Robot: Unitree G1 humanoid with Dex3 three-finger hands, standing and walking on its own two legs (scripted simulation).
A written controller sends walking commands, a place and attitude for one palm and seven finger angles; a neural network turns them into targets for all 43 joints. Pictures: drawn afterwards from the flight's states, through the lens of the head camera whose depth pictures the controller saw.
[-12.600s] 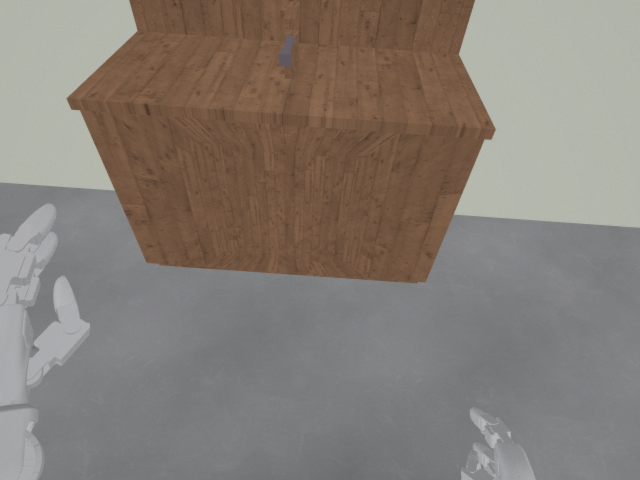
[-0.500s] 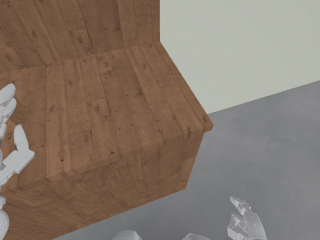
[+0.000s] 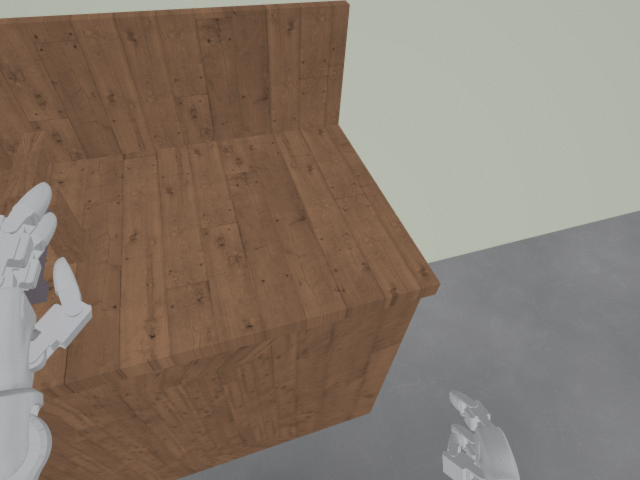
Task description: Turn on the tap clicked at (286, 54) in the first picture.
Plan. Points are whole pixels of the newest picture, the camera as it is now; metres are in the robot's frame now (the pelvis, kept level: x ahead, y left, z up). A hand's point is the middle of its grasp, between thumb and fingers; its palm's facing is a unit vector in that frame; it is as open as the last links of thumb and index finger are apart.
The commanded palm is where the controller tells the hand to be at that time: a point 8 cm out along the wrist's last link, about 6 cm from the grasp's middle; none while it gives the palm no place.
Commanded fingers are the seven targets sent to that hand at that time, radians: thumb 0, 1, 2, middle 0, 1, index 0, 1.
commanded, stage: come to a stop and stand still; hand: left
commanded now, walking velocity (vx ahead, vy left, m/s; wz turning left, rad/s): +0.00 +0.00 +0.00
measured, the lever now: (28, 289) +0.27 +0.37 +0.09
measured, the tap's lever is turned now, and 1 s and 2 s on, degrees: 0 0 0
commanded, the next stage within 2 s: look again from close up in 0.84 s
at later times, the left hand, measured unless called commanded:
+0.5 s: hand (63, 264) +0.26 +0.29 +0.17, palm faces +0.42 -0.83 -0.36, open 7.4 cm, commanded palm +0.19 +0.30 +0.18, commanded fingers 0.00 0.90 0.90 -0.20 -0.30 -0.20 -0.30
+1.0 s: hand (72, 259) +0.26 +0.28 +0.17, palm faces +0.40 -0.86 -0.32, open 7.4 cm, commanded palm +0.21 +0.31 +0.18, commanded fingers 0.00 0.90 0.90 -0.20 -0.30 -0.20 -0.30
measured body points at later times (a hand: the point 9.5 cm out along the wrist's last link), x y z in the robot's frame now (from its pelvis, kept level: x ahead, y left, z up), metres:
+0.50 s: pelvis +0.03 +0.03 +0.00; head +0.06 +0.06 +0.45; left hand +0.23 +0.33 +0.19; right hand +0.18 -0.20 -0.07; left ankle +0.04 +0.12 -0.74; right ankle +0.04 -0.10 -0.74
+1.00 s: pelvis +0.04 +0.03 +0.00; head +0.07 +0.06 +0.45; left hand +0.24 +0.32 +0.19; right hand +0.23 -0.18 -0.06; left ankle +0.04 +0.12 -0.74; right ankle +0.04 -0.10 -0.74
